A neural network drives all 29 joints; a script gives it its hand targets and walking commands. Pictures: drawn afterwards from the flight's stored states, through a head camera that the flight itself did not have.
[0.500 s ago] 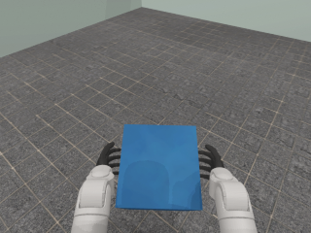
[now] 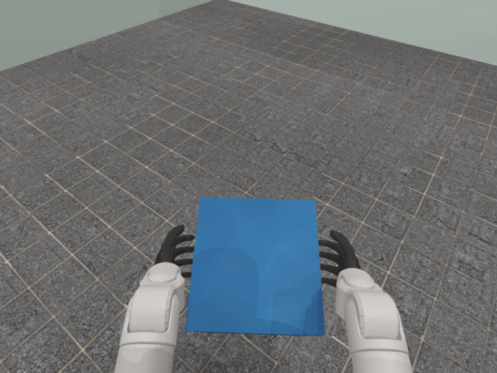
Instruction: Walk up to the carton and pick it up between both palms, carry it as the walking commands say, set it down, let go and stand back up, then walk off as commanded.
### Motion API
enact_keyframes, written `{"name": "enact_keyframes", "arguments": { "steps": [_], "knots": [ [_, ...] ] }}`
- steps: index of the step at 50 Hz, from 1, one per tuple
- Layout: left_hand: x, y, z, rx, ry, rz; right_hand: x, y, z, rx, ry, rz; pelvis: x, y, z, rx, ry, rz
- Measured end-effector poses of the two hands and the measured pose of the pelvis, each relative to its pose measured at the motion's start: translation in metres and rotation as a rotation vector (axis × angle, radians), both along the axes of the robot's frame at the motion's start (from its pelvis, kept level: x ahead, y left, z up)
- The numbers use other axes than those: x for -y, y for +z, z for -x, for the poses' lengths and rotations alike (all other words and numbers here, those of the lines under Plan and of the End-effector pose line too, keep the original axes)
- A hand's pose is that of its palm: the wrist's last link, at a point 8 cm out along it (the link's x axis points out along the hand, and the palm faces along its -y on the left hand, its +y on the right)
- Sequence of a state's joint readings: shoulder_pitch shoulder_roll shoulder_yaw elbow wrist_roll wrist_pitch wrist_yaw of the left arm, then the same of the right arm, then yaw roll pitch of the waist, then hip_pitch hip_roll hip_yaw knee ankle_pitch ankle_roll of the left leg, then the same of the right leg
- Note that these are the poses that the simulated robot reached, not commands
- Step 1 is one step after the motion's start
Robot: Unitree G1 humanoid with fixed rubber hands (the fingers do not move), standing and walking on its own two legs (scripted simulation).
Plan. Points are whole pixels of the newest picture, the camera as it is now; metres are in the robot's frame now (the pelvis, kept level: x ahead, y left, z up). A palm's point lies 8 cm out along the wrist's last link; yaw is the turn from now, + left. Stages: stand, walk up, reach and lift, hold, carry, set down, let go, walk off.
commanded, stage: hold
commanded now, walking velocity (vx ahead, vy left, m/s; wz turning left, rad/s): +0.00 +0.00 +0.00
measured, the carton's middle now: (254, 273) +0.33 +0.00 -0.07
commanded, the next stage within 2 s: set down in 0.70 s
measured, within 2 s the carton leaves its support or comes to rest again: neither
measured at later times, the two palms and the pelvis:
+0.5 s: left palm (136, 264) +0.28 +0.18 +0.05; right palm (315, 241) +0.32 -0.10 +0.05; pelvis +0.05 -0.01 +0.01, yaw +11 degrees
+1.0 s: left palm (165, 273) +0.27 +0.14 +0.04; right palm (332, 254) +0.31 -0.13 +0.03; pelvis +0.00 -0.05 +0.00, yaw +13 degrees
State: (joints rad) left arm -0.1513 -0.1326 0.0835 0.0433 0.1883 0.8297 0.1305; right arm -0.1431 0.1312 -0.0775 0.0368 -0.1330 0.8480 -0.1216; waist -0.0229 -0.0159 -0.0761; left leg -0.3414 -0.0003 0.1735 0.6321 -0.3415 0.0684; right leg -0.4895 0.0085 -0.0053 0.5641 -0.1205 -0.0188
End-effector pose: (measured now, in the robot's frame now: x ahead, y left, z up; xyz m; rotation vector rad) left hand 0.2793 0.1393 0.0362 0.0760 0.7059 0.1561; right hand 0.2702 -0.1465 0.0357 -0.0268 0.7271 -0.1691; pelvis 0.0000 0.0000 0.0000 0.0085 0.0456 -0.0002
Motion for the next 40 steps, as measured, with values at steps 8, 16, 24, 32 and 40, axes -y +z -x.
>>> {"name": "enact_keyframes", "arguments": {
  "steps": [8, 16, 24, 32, 40],
  "knots": [
    [-0.029, -0.001, -0.002, 0.009, 0.058, 0.007, -0.027, -0.006, -0.018, 0.042, 0.096, -0.041, -0.008, -0.002, -0.013, 0.099, 0.1, 0.024],
    [-0.055, 0.016, -0.001, 0.052, 0.189, 0.021, -0.055, 0.007, -0.053, 0.062, 0.224, -0.047, -0.006, -0.001, -0.031, 0.158, 0.185, 0.027],
    [-0.047, 0.018, -0.002, 0.061, 0.194, 0.061, -0.048, 0.018, -0.055, 0.057, 0.262, -0.001, 0.006, 0.01, -0.046, 0.177, 0.19, 0.016],
    [-0.024, 0.012, 0.008, 0.032, 0.16, 0.048, -0.024, 0.012, -0.04, 0.028, 0.229, -0.008, 0.02, 0.014, -0.038, 0.17, 0.171, 0.006],
    [-0.007, 0.016, 0.015, 0.018, 0.132, 0.003, -0.009, 0.011, -0.032, 0.017, 0.209, -0.005, 0.036, 0.013, -0.022, 0.183, 0.216, -0.009]
  ]
}}
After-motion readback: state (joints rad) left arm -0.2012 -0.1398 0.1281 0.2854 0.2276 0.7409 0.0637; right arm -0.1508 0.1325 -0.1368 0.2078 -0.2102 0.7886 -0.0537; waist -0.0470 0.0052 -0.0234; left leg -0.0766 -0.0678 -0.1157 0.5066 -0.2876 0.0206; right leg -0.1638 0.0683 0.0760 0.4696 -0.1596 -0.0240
